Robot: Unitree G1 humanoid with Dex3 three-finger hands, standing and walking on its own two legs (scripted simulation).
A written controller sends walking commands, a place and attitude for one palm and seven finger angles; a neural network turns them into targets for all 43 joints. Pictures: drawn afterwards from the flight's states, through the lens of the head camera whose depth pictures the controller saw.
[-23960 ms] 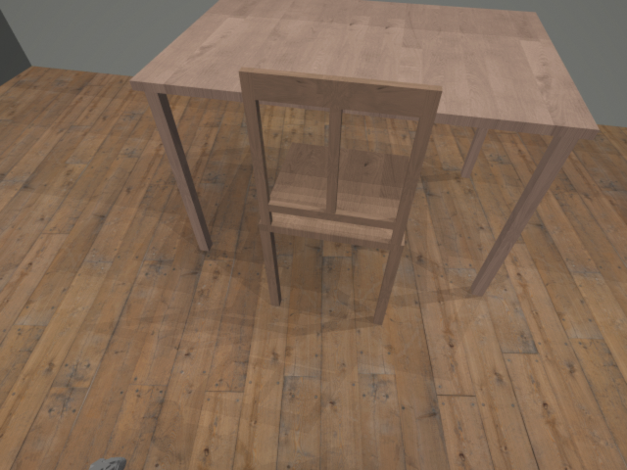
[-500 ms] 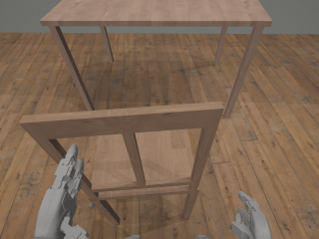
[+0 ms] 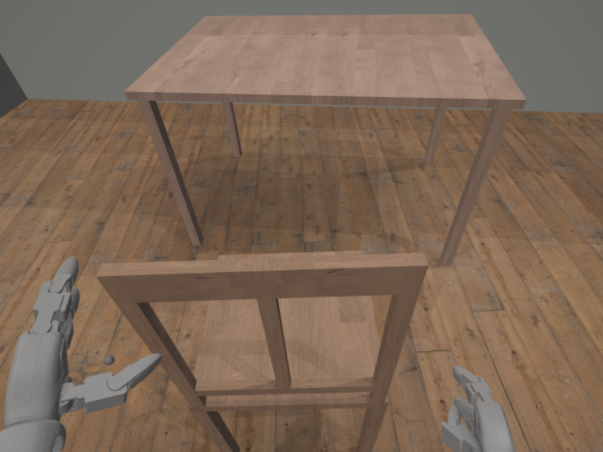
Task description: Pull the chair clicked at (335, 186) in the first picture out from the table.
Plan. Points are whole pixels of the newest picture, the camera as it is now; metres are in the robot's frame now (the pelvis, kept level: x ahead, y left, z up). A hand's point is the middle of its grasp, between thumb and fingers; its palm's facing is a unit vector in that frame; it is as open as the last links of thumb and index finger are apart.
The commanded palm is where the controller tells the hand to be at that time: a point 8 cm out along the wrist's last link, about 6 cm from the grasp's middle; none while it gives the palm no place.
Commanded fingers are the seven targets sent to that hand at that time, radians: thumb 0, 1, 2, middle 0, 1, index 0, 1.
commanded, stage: draw the hand back to the body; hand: left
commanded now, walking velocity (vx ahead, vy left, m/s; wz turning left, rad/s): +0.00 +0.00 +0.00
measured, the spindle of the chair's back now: (277, 346) +0.30 +0.08 -0.08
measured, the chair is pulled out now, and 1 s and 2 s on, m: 0.59 0.59 0.59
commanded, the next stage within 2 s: step back with the hand held close in 0.64 s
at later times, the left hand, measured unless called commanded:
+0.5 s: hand (77, 315) +0.20 +0.25 +0.16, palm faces +0.45 -0.79 -0.42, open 7.6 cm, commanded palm +0.15 +0.29 +0.18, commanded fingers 0.00 0.90 0.90 -0.20 -0.30 -0.20 -0.30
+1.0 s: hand (65, 326) +0.19 +0.26 +0.16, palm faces +0.37 -0.78 -0.50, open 7.4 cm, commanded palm +0.13 +0.30 +0.19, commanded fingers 0.00 0.90 0.90 -0.20 -0.30 -0.20 -0.30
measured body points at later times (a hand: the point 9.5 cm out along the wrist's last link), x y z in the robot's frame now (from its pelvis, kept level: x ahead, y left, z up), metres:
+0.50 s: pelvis +0.01 -0.01 +0.01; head +0.00 -0.04 +0.46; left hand +0.17 +0.29 +0.19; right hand +0.19 -0.24 -0.08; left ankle -0.03 +0.13 -0.73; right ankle -0.01 -0.12 -0.73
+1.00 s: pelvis -0.02 +0.01 +0.01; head +0.00 -0.02 +0.46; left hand +0.17 +0.30 +0.19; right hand +0.16 -0.24 -0.08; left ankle -0.03 +0.13 -0.73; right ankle -0.01 -0.12 -0.73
